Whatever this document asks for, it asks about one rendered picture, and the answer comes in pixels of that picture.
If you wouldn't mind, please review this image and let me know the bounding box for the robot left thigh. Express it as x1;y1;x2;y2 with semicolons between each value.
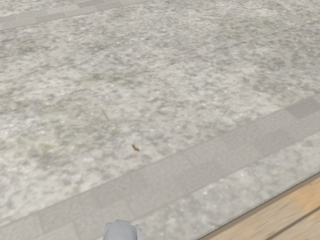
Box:
103;219;143;240

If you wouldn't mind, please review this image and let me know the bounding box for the left robot shin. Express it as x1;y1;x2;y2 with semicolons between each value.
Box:
102;222;112;240

